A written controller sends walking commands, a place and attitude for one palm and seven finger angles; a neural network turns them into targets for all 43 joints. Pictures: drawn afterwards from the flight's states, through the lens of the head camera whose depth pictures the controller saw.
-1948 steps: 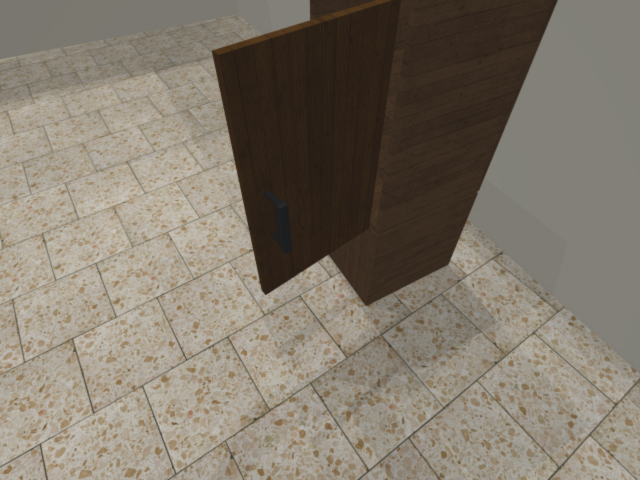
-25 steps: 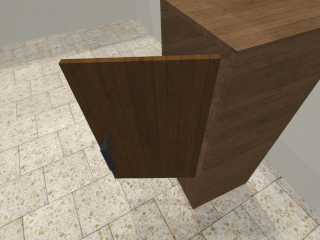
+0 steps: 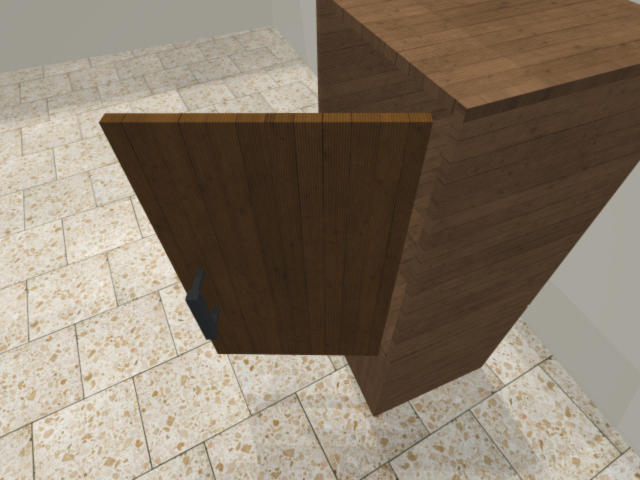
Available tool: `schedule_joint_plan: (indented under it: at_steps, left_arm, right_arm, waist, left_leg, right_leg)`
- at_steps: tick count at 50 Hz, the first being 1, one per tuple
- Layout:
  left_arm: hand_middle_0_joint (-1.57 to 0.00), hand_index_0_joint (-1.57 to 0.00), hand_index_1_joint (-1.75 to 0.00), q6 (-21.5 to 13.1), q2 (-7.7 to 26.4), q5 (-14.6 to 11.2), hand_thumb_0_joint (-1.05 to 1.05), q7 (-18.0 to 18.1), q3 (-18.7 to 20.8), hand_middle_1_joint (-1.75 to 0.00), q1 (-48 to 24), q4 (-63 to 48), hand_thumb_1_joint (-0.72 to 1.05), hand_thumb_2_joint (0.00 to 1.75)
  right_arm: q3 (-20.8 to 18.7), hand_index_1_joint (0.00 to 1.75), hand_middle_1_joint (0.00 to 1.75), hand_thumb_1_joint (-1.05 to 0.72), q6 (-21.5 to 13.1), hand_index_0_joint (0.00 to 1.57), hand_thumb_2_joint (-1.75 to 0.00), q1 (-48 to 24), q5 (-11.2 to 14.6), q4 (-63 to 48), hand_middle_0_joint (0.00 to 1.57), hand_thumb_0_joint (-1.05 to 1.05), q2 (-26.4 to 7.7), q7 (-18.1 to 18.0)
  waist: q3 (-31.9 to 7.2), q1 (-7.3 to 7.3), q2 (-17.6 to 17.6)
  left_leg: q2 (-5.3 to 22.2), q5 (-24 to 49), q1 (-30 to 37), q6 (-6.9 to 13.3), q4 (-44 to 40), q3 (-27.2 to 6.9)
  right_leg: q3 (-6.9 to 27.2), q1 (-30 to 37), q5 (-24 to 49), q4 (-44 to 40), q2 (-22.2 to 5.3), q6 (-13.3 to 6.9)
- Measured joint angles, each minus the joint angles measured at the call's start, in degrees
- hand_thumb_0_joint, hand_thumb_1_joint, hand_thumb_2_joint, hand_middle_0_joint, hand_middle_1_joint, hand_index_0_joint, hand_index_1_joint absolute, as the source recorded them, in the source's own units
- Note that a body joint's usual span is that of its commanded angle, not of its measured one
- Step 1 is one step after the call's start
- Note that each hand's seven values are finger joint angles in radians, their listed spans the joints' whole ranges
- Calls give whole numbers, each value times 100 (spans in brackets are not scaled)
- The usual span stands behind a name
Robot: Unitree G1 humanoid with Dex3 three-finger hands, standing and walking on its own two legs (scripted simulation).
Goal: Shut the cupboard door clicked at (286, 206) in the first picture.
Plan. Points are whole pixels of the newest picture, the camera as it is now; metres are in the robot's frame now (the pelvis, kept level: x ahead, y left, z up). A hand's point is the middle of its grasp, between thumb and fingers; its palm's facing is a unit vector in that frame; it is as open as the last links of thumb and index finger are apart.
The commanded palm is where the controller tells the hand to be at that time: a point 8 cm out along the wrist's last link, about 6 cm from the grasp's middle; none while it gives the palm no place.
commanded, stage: shuffle to correct the standing spot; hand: left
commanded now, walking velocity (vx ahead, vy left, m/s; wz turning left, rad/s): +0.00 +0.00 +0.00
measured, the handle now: (205, 305) +0.39 +0.22 -0.09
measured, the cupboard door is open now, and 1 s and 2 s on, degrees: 66 66 66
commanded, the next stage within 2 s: come to a stop and stand still in 0.24 s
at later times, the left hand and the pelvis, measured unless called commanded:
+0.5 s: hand out of the picture +0.00 +0.18 -0.18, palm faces +0.02 -0.97 -0.23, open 7.4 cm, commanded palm none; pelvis -0.04 +0.00 -0.01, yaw +0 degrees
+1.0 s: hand out of the picture -0.04 +0.16 -0.18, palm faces +0.02 -0.99 -0.15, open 7.4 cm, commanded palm none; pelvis -0.02 +0.01 +0.00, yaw -1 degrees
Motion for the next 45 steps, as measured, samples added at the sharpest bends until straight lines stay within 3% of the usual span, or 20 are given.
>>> schedule_joint_plan:
  at_steps: [13,22,26,34,45]
  left_arm:
    - [-20,-20,-30,55,32,7,1,36,79,-30,-47,-173,92,90]
    - [-20,-20,-30,170,183,79,1,34,218,-30,-362,-491,91,90]
    - [-20,-20,-30,213,261,64,1,-5,241,-30,-448,-521,91,90]
    - [-20,-20,-30,157,265,60,1,-78,231,-30,-309,-473,92,90]
    - [-20,-20,-30,85,-53,-4,1,-41,119,-30,111,-108,91,90]
  right_arm:
    - [-100,30,30,-92,109,20,-90,-94,19,-157,20,1,-20,-21]
    - [-298,30,30,-91,323,20,-90,-268,15,-445,20,1,-101,30]
    - [-271,30,30,-91,220,20,-90,-173,-13,-429,20,1,-52,71]
    - [-115,30,30,-91,100,20,-90,350,-76,-225,20,1,128,100]
    - [-45,30,30,-91,4,20,-90,280,17,-36,20,1,341,-13]
  waist:
    - [111,37,-27]
    - [196,10,-25]
    - [98,5,-140]
    - [-121,44,-188]
    - [103,-20,-105]
  left_leg:
    - [56,22,-130,-81,91,33]
    - [96,-586,-770,-118,1228,-199]
    - [86,-98,-597,-68,724,-220]
    - [-86,71,-345,50,219,-140]
    - [-33,-13,-144,18,99,-115]
  right_leg:
    - [23,-171,0,140,46,-82]
    - [-50,-534,2,518,17,-131]
    - [-15,-632,36,577,-25,-24]
    - [81,-474,188,253,-161,120]
    - [107,-276,127,106,-93,121]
